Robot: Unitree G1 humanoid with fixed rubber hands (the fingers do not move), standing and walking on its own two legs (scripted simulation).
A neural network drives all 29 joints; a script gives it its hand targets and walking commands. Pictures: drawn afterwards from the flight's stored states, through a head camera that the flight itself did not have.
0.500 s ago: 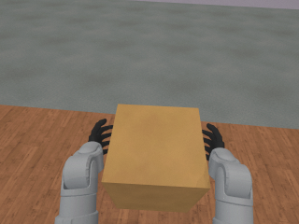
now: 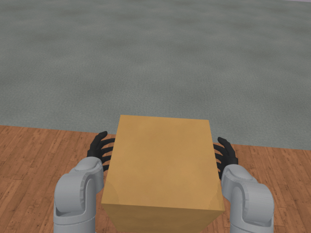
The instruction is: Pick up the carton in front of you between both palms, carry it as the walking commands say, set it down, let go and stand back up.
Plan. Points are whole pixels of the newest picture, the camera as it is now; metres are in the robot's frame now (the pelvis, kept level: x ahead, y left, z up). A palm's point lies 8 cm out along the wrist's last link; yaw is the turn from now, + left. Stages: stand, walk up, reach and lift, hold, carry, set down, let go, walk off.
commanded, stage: carry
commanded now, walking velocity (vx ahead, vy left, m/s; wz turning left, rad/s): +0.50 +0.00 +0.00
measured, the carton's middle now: (160, 179) +0.25 +0.00 +0.02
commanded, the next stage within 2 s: none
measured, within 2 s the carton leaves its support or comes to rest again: neither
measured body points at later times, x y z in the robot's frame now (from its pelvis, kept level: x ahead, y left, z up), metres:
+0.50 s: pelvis +0.33 -0.04 +0.01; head +0.36 -0.05 +0.46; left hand +0.58 +0.13 +0.07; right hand +0.61 -0.17 +0.06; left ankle +0.24 +0.09 -0.64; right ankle +0.37 -0.11 -0.74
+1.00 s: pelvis +0.59 +0.02 -0.01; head +0.66 +0.03 +0.43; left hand +0.97 +0.18 +0.07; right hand +0.97 -0.13 +0.08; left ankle +0.67 +0.08 -0.74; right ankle +0.56 -0.10 -0.72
